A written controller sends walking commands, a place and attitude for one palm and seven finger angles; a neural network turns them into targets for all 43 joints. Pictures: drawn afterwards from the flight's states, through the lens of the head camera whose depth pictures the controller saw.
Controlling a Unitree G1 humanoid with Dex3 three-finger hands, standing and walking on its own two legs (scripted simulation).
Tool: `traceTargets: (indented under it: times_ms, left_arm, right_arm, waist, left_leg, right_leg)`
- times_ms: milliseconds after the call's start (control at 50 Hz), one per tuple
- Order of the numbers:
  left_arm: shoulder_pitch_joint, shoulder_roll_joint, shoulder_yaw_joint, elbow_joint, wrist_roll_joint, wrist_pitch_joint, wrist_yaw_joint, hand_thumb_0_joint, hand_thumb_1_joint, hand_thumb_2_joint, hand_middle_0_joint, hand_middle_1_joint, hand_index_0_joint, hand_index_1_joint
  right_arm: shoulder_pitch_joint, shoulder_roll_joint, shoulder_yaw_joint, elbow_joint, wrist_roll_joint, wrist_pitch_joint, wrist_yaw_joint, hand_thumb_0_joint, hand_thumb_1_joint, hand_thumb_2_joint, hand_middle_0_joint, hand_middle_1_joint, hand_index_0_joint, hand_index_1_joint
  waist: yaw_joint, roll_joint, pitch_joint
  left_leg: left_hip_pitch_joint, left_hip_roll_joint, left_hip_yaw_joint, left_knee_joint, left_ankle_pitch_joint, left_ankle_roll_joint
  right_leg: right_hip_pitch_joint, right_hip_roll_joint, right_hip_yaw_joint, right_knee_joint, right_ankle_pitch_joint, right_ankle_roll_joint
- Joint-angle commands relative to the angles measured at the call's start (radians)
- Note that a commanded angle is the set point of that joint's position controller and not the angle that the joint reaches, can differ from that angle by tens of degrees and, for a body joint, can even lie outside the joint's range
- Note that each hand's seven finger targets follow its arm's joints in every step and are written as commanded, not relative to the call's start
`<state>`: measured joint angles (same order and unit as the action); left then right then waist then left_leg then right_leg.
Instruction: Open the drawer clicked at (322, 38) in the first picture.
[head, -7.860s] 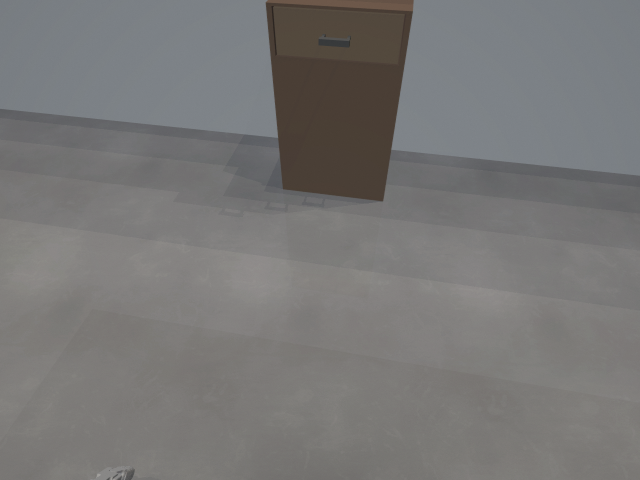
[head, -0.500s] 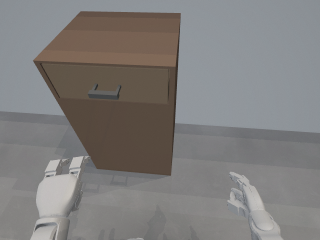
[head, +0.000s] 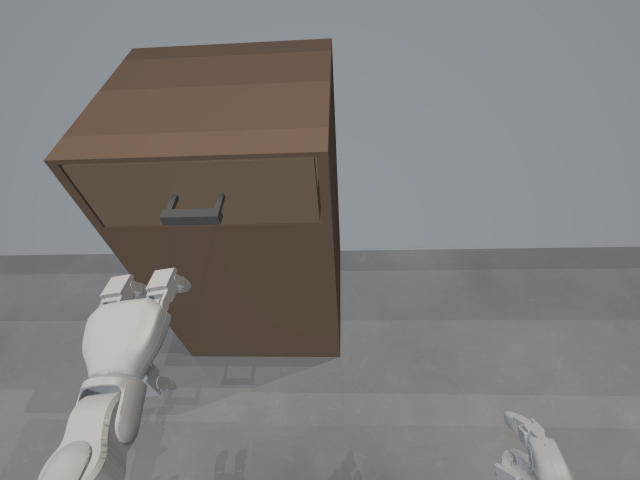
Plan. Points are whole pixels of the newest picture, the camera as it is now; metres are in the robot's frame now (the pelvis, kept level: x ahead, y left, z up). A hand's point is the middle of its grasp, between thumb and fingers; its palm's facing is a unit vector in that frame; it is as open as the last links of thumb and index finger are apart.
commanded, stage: raise the hand with hooked fingers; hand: left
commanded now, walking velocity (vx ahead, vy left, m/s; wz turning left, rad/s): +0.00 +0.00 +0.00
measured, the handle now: (194, 208) +0.55 +0.30 -0.02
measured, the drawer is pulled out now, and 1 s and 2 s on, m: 0.00 0.00 0.00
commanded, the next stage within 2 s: move the hooked fingers above the handle in 0.78 s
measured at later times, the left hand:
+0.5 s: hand (129, 281) +0.31 +0.27 +0.10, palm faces +0.05 -0.08 -1.00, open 13.8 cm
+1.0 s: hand (137, 290) +0.30 +0.26 +0.09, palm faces +0.03 -0.07 -1.00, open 13.8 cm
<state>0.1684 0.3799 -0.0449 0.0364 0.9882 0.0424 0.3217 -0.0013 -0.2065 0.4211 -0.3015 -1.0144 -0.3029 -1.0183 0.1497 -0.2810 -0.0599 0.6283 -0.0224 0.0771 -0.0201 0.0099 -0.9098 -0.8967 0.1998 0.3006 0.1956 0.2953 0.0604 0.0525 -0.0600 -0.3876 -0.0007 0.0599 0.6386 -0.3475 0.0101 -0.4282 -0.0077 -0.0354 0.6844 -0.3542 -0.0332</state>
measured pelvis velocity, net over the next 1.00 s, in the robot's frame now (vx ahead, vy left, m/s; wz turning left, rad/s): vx -0.01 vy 0.02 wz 0.01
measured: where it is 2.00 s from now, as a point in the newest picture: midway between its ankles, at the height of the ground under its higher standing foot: outside the picture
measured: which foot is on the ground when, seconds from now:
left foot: down 0.00-1.00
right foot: down 0.00-1.00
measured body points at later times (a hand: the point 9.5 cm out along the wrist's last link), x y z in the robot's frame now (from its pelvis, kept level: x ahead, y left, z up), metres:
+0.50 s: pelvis +0.00 +0.02 +0.02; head +0.01 -0.01 +0.46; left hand +0.30 +0.27 +0.15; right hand +0.20 -0.18 -0.09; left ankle -0.02 +0.12 -0.72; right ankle +0.00 -0.10 -0.72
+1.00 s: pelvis -0.01 +0.02 +0.02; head +0.01 -0.02 +0.46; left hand +0.30 +0.26 +0.14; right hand +0.19 -0.20 -0.10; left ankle -0.02 +0.12 -0.72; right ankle +0.00 -0.10 -0.72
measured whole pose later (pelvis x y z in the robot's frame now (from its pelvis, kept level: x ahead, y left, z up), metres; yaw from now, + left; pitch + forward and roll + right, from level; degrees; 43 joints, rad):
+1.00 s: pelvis -0.01 +0.02 +0.02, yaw +1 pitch +2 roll +1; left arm -0.13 0.45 -0.08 0.16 0.95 0.04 0.10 0.00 -0.49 0.30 -0.32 -1.20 -0.32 -1.21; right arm 0.14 -0.25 0.00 0.63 0.02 0.10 -0.02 0.01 -0.91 -0.90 0.20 0.30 0.20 0.30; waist 0.08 0.07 -0.02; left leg -0.26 -0.02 0.05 0.48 -0.26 0.03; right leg -0.29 -0.02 -0.04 0.51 -0.26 -0.01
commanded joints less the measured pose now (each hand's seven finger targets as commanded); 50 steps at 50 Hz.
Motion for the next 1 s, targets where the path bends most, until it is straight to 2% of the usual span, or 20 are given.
traceTargets:
  times_ms: [0, 20, 60, 160, 260, 320, 360, 380, 420, 440, 520, 600, 640, 660, 720, 780, 860, 920, 980]
  left_arm:
    - [-0.237, 0.189, 0.081, -0.200, 0.000, 0.036, -0.009, 0.000, -0.430, 0.330, -0.295, -1.155, -0.295, -1.155]
    - [-0.253, 0.206, 0.098, -0.189, -0.001, 0.047, -0.025, 0.000, -0.453, 0.320, -0.297, -1.170, -0.297, -1.170]
    - [-0.292, 0.206, 0.084, -0.176, 0.001, 0.060, -0.052, 0.000, -0.500, 0.300, -0.300, -1.200, -0.300, -1.200]
    - [-0.414, 0.213, 0.064, -0.141, -0.003, 0.080, -0.119, 0.000, -0.500, 0.300, -0.300, -1.200, -0.300, -1.200]
    - [-0.521, 0.243, 0.068, -0.149, -0.009, 0.053, -0.171, 0.000, -0.500, 0.300, -0.300, -1.200, -0.300, -1.200]
    - [-0.579, 0.256, 0.072, -0.139, -0.018, 0.037, -0.192, 0.000, -0.500, 0.300, -0.300, -1.200, -0.300, -1.200]
    - [-0.603, 0.266, 0.075, -0.123, -0.024, 0.029, -0.204, 0.000, -0.500, 0.300, -0.300, -1.200, -0.300, -1.200]
    - [-0.578, 0.256, 0.071, -0.103, -0.028, 0.028, -0.211, 0.000, -0.500, 0.300, -0.300, -1.200, -0.300, -1.200]
    - [-0.521, 0.256, 0.087, -0.080, -0.038, 0.025, -0.227, 0.000, -0.500, 0.300, -0.300, -1.200, -0.300, -1.200]
    - [-0.508, 0.239, 0.069, -0.084, -0.044, 0.022, -0.235, 0.000, -0.500, 0.300, -0.300, -1.200, -0.300, -1.200]
    - [-0.503, 0.261, 0.098, -0.143, -0.049, -0.013, -0.234, 0.000, -0.500, 0.300, -0.300, -1.200, -0.300, -1.200]
    - [-0.529, 0.282, 0.120, -0.186, -0.041, -0.045, -0.193, 0.000, -0.500, 0.300, -0.300, -1.200, -0.300, -1.200]
    - [-0.536, 0.286, 0.128, -0.179, -0.039, -0.046, -0.171, 0.000, -0.500, 0.300, -0.300, -1.200, -0.300, -1.200]
    - [-0.533, 0.279, 0.124, -0.156, -0.041, -0.042, -0.163, 0.000, -0.500, 0.300, -0.300, -1.200, -0.300, -1.200]
    - [-0.547, 0.282, 0.121, -0.159, -0.032, -0.028, -0.148, 0.000, -0.500, 0.300, -0.300, -1.200, -0.300, -1.200]
    - [-0.541, 0.259, 0.088, -0.143, -0.031, -0.008, -0.152, 0.000, -0.500, 0.300, -0.300, -1.200, -0.300, -1.200]
    - [-0.528, 0.260, 0.082, -0.132, -0.041, 0.006, -0.174, 0.000, -0.500, 0.300, -0.300, -1.200, -0.300, -1.200]
    - [-0.599, 0.292, 0.102, -0.063, -0.031, 0.000, -0.183, 0.000, -0.500, 0.300, -0.300, -1.200, -0.300, -1.200]
    - [-0.639, 0.318, 0.120, -0.001, -0.032, -0.023, -0.187, 0.000, -0.500, 0.300, -0.300, -1.200, -0.300, -1.200]
  right_arm:
    - [-0.154, -0.060, 0.000, -0.176, 0.013, -0.049, -0.004, 0.000, -0.900, -0.900, 0.200, 0.300, 0.200, 0.300]
    - [-0.156, -0.061, 0.003, -0.181, 0.016, -0.045, -0.006, 0.000, -0.900, -0.900, 0.200, 0.300, 0.200, 0.300]
    - [-0.160, -0.056, 0.012, -0.181, 0.020, -0.039, -0.008, 0.000, -0.900, -0.900, 0.200, 0.300, 0.200, 0.300]
    - [-0.158, -0.051, 0.029, -0.182, 0.026, -0.025, -0.012, 0.000, -0.900, -0.900, 0.200, 0.300, 0.200, 0.300]
    - [-0.150, -0.051, 0.036, -0.175, 0.024, -0.022, -0.013, 0.000, -0.900, -0.900, 0.200, 0.300, 0.200, 0.300]
    - [-0.141, -0.055, 0.036, -0.167, 0.025, -0.020, -0.012, 0.000, -0.900, -0.900, 0.200, 0.300, 0.200, 0.300]
    - [-0.135, -0.057, 0.035, -0.159, 0.029, -0.019, -0.011, 0.000, -0.900, -0.900, 0.200, 0.300, 0.200, 0.300]
    - [-0.128, -0.058, 0.034, -0.161, 0.029, -0.019, -0.010, 0.000, -0.900, -0.900, 0.200, 0.300, 0.200, 0.300]
    - [-0.120, -0.065, 0.028, -0.164, 0.031, -0.014, -0.002, 0.000, -0.900, -0.900, 0.200, 0.300, 0.200, 0.300]
    - [-0.118, -0.065, 0.029, -0.166, 0.032, -0.012, 0.002, 0.000, -0.900, -0.900, 0.200, 0.300, 0.200, 0.300]
    - [-0.112, -0.074, 0.020, -0.174, 0.028, -0.012, 0.011, 0.000, -0.900, -0.900, 0.200, 0.300, 0.200, 0.300]
    - [-0.103, -0.072, 0.013, -0.168, 0.028, -0.017, 0.011, 0.000, -0.900, -0.900, 0.200, 0.300, 0.200, 0.300]
    - [-0.098, -0.073, 0.011, -0.161, 0.029, -0.020, 0.011, 0.000, -0.900, -0.900, 0.200, 0.300, 0.200, 0.300]
    - [-0.098, -0.072, 0.010, -0.156, 0.033, -0.021, 0.010, 0.000, -0.900, -0.900, 0.200, 0.300, 0.200, 0.300]
    - [-0.104, -0.075, 0.006, -0.152, 0.036, -0.022, 0.010, 0.000, -0.900, -0.900, 0.200, 0.300, 0.200, 0.300]
    - [-0.105, -0.073, 0.008, -0.148, 0.038, -0.022, 0.010, 0.000, -0.900, -0.900, 0.200, 0.300, 0.200, 0.300]
    - [-0.114, -0.073, 0.014, -0.154, 0.038, -0.020, 0.003, 0.000, -0.900, -0.900, 0.200, 0.300, 0.200, 0.300]
    - [-0.106, -0.079, 0.019, -0.141, 0.039, -0.018, -0.008, 0.000, -0.900, -0.900, 0.200, 0.300, 0.200, 0.300]
    - [-0.094, -0.075, 0.020, -0.134, 0.039, -0.023, -0.021, 0.000, -0.900, -0.900, 0.200, 0.300, 0.200, 0.300]
  waist:
    - [0.018, -0.043, -0.196]
    - [0.023, -0.068, -0.195]
    - [0.025, -0.054, -0.171]
    - [0.018, -0.047, -0.151]
    - [0.015, -0.007, -0.180]
    - [0.008, -0.008, -0.182]
    - [0.006, -0.012, -0.185]
    - [0.013, -0.008, -0.179]
    - [0.021, -0.036, -0.183]
    - [0.021, -0.038, -0.172]
    - [0.027, -0.034, -0.203]
    - [0.029, 0.008, -0.225]
    - [0.030, -0.002, -0.227]
    - [0.025, -0.009, -0.200]
    - [0.023, 0.009, -0.220]
    - [0.019, 0.002, -0.207]
    - [0.020, -0.026, -0.196]
    - [0.007, -0.056, -0.162]
    - [0.009, -0.072, -0.187]
  left_leg:
    - [0.106, -0.033, -0.034, -0.103, 0.292, 0.025]
    - [0.103, -0.033, -0.036, -0.113, 0.296, 0.026]
    - [0.118, -0.033, -0.031, -0.131, 0.306, 0.024]
    - [0.154, -0.031, -0.031, -0.169, 0.296, 0.022]
    - [0.203, -0.029, -0.044, -0.184, 0.349, 0.020]
    - [0.215, -0.025, -0.052, -0.193, 0.381, 0.015]
    - [0.224, -0.023, -0.055, -0.194, 0.404, 0.015]
    - [0.219, -0.024, -0.055, -0.198, 0.411, 0.013]
    - [0.215, -0.019, -0.057, -0.203, 0.438, 0.011]
    - [0.212, -0.019, -0.056, -0.205, 0.439, 0.010]
    - [0.216, -0.014, -0.065, -0.206, 0.460, 0.008]
    - [0.236, -0.012, -0.070, -0.200, 0.473, 0.004]
    - [0.232, -0.011, -0.074, -0.204, 0.448, 0.002]
    - [0.221, -0.012, -0.074, -0.208, 0.428, 0.002]
    - [0.224, -0.014, -0.070, -0.207, 0.416, 0.002]
    - [0.223, -0.014, -0.068, -0.213, 0.403, 0.002]
    - [0.212, -0.019, -0.057, -0.221, 0.359, 0.011]
    - [0.182, -0.024, -0.051, -0.218, 0.321, 0.017]
    - [0.170, -0.034, -0.037, -0.204, 0.309, 0.025]
  right_leg:
    - [0.174, 0.013, 0.052, -0.134, 0.302, -0.006]
    - [0.193, 0.016, 0.051, -0.141, 0.298, -0.006]
    - [0.203, 0.015, 0.046, -0.153, 0.309, -0.006]
    - [0.225, 0.020, 0.035, -0.191, 0.279, -0.006]
    - [0.252, 0.023, 0.026, -0.207, 0.310, -0.013]
    - [0.254, 0.025, 0.016, -0.214, 0.319, -0.014]
    - [0.255, 0.026, 0.016, -0.219, 0.336, -0.014]
    - [0.260, 0.025, 0.013, -0.219, 0.339, -0.015]
    - [0.272, 0.028, 0.009, -0.220, 0.352, -0.014]
    - [0.269, 0.025, 0.008, -0.222, 0.351, -0.014]
    - [0.274, 0.027, 0.006, -0.217, 0.347, -0.014]
    - [0.252, 0.026, 0.007, -0.211, 0.336, -0.017]
    - [0.246, 0.026, 0.006, -0.212, 0.310, -0.017]
    - [0.234, 0.028, 0.003, -0.215, 0.296, -0.017]
    - [0.234, 0.030, 0.006, -0.214, 0.286, -0.017]
    - [0.229, 0.028, 0.003, -0.216, 0.278, -0.017]
    - [0.248, 0.026, 0.009, -0.229, 0.267, -0.013]
    - [0.232, 0.029, 0.012, -0.237, 0.251, -0.011]
    - [0.249, 0.022, 0.023, -0.235, 0.268, -0.005]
